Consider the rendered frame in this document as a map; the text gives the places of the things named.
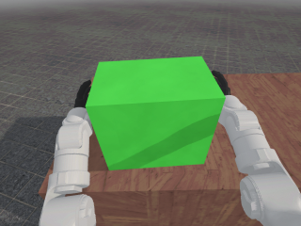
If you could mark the carton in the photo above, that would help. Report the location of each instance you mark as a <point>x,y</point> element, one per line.
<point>153,113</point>

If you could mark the robot right forearm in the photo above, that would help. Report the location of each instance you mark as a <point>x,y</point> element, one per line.
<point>253,153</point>

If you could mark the robot left hand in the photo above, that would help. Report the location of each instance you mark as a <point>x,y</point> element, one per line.
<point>82,94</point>

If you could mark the right robot upper arm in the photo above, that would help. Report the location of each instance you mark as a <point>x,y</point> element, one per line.
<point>271,198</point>

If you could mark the robot left forearm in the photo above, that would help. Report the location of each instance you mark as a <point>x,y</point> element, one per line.
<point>70,172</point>

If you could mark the left robot upper arm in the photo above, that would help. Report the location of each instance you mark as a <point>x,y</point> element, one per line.
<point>75,210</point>

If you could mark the pedestal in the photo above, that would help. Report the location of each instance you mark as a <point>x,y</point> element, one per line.
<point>202,194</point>

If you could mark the robot right hand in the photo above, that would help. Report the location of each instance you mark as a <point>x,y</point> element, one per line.
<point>222,82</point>

